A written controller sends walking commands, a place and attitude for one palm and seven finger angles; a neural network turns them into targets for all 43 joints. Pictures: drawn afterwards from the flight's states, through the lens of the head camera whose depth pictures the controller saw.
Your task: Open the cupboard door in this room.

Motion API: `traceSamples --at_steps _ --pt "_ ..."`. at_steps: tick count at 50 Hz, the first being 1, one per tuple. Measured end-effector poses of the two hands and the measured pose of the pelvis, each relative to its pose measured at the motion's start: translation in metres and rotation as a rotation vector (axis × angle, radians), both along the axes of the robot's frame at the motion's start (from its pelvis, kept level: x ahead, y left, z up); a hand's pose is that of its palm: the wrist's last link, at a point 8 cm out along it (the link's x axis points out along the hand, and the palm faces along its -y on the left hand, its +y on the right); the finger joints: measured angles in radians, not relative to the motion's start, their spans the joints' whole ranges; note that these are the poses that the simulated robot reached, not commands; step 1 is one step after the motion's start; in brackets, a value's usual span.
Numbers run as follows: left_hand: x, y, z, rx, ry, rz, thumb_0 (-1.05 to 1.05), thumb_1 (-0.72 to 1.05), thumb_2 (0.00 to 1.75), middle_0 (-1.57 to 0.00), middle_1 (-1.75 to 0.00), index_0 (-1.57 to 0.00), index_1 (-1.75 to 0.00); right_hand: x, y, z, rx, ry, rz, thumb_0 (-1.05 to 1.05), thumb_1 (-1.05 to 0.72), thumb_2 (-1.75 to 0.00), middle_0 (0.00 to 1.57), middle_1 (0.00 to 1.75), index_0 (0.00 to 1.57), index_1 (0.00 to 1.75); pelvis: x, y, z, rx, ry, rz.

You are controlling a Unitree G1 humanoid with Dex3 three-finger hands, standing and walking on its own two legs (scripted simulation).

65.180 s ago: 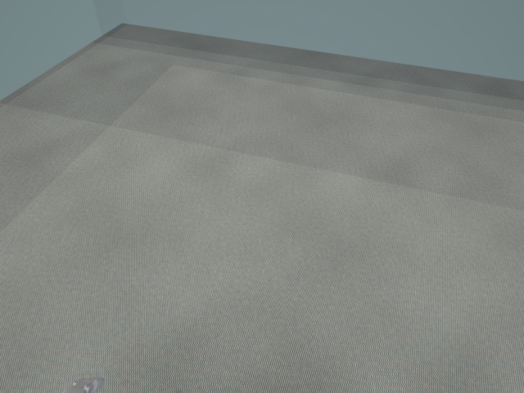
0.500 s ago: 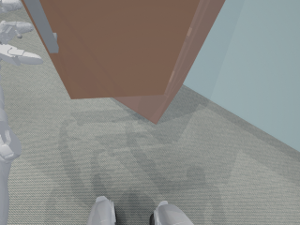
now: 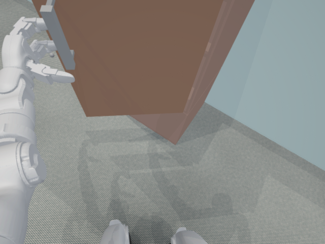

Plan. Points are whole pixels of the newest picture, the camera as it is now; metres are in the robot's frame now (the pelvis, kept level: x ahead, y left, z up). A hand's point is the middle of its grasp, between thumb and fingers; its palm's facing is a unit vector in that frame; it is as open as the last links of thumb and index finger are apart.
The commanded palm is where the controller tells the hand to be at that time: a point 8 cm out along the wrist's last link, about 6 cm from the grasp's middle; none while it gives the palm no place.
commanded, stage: slide the fingers in behind the handle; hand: left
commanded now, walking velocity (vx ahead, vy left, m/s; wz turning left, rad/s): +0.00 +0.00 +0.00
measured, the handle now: (61, 36) +0.59 +0.20 +0.12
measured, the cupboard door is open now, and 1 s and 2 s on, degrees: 40 40 40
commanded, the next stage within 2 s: move the hooked fingers beside the handle in 0.84 s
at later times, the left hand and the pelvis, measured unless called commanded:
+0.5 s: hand (55, 56) +0.52 +0.20 +0.12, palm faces +0.08 -1.00 -0.01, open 14.4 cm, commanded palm +0.51 +0.20 +0.12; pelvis +0.00 -0.01 +0.00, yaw +2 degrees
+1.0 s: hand (54, 56) +0.52 +0.20 +0.12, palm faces +0.07 -1.00 +0.00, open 14.4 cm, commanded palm +0.50 +0.21 +0.11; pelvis +0.00 +0.00 +0.00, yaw +2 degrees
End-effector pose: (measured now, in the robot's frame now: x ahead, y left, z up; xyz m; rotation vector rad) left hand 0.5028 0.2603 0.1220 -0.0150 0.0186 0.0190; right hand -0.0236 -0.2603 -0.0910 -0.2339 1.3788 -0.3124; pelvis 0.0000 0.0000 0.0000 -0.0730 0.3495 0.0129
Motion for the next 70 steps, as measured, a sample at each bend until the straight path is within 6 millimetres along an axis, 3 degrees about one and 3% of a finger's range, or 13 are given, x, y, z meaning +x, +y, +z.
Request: traceSamples --at_steps 8,26,45,70 --pt "-0.003 -0.003 0.001 0.007 0.005 0.031 -0.01 -0.5 0.3 -0.27 -1.19 -0.28 -1.2 0.01 -0.006 -0.002 -0.002 -0.025 0.025 0.0 -0.91 -0.89 0.21 0.3 0.21 0.3 -0.003 -0.004 -0.001 0.002 -0.005 0.011" --pt "-0.008 -0.009 0.0 0.022 -0.006 0.063 -0.01 -0.5 0.3 -0.22 -1.19 -0.21 -1.2 0.0 -0.008 -0.006 0.026 0.032 0.047 0.0 -0.91 -0.89 0.21 0.3 0.21 0.3 -0.002 -0.008 -0.002 0.0 -0.001 0.036" --pt "-0.008 -0.008 0.0 0.015 -0.007 0.048 -0.01 -0.5 0.3 -0.21 -1.19 -0.21 -1.19 0.016 -0.006 -0.007 0.023 -0.017 0.065 0.0 -0.91 -0.89 0.21 0.3 0.21 0.3 -0.002 -0.004 -0.002 0.0 -0.003 0.035" --pt "-0.007 -0.007 0.0 0.016 -0.008 0.042 -0.01 -0.5 0.3 -0.23 -1.19 -0.23 -1.19 0.004 -0.001 -0.007 0.022 0.0 0.031 0.0 -0.91 -0.89 0.21 0.3 0.21 0.3 -0.002 -0.002 -0.001 0.003 -0.006 0.02"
